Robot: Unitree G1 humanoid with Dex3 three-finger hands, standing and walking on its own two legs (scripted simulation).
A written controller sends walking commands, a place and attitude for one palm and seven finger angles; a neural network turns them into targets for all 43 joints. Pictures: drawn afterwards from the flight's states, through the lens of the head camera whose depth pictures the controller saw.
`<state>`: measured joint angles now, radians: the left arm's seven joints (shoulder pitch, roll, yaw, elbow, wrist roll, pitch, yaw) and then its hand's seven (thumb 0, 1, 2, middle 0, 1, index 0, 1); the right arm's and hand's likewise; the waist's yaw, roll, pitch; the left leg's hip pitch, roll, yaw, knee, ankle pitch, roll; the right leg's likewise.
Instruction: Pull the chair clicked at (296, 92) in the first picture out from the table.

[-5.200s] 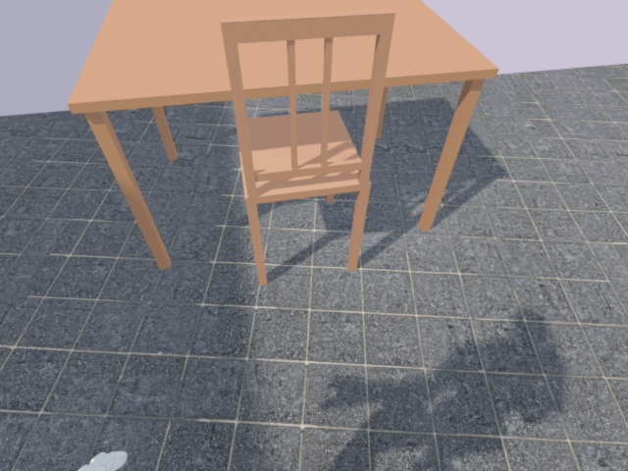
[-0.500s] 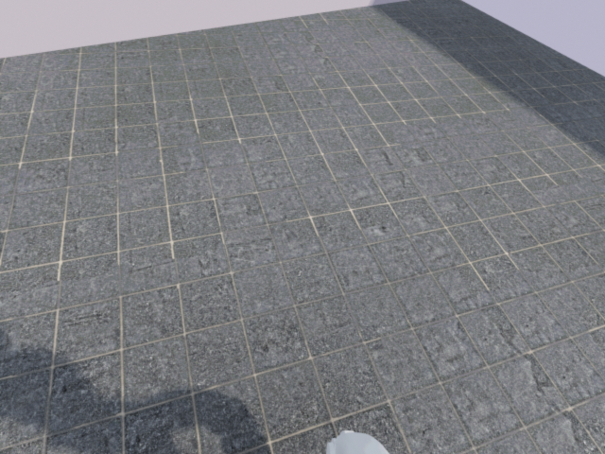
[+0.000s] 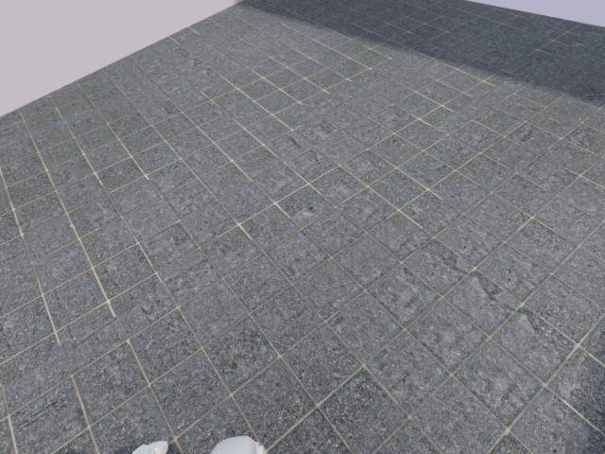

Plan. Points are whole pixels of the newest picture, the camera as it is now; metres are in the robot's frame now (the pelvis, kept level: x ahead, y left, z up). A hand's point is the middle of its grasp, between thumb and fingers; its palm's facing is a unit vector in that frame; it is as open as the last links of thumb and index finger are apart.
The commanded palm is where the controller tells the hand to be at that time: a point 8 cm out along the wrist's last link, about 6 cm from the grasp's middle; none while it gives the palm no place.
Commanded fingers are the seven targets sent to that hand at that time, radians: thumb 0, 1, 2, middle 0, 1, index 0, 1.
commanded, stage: walk to a spot facing it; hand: left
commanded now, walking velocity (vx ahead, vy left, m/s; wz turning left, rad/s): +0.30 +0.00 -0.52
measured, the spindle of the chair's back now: out of the picture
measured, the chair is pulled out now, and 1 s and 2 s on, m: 0.00 0.00 0.00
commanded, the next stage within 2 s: turn to face it in 0.70 s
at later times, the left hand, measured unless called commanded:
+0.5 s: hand out of the picture +0.13 +0.25 -0.18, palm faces -0.15 -0.97 -0.17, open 7.4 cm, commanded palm none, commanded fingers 0.00 0.90 0.90 -0.20 -0.30 -0.20 -0.30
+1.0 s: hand (287, 287) +0.43 +0.06 -0.16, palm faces -0.51 -0.83 -0.23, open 7.3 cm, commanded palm none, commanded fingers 0.00 0.90 0.90 -0.20 -0.30 -0.20 -0.30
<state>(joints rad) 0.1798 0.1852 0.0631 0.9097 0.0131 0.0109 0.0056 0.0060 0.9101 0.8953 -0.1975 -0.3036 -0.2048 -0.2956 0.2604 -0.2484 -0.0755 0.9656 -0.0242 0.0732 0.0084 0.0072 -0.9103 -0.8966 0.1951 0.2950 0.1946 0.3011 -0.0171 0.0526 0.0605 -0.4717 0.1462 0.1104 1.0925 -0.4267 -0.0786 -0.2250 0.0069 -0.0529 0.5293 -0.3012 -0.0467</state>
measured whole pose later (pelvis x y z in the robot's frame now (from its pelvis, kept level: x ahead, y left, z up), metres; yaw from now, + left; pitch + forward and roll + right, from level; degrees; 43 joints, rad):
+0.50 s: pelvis +0.12 +0.05 +0.00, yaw -16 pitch -1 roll -1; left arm 0.37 0.22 0.09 1.05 0.03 0.03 -0.02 0.01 0.91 0.90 -0.20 -0.30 -0.20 -0.30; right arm 0.15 -0.17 -0.02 0.88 -0.02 -0.05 0.00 0.00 -0.91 -0.90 0.20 0.30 0.20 0.30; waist 0.06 -0.05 0.05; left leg -0.25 0.07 0.17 0.55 -0.29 0.03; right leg -0.38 0.01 0.03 1.07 -0.43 0.01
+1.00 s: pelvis +0.21 -0.01 -0.01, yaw -27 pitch +0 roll +0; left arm 0.04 0.17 0.02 0.94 0.02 -0.03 0.01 0.00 0.91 0.90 -0.19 -0.30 -0.20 -0.30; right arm 0.37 -0.18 -0.04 1.07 0.00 0.04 -0.02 0.00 -0.91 -0.90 0.19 0.29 0.19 0.30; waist -0.08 0.03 0.09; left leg -0.31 0.12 0.12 1.03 -0.58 -0.04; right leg -0.33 -0.04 -0.16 0.64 -0.30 -0.05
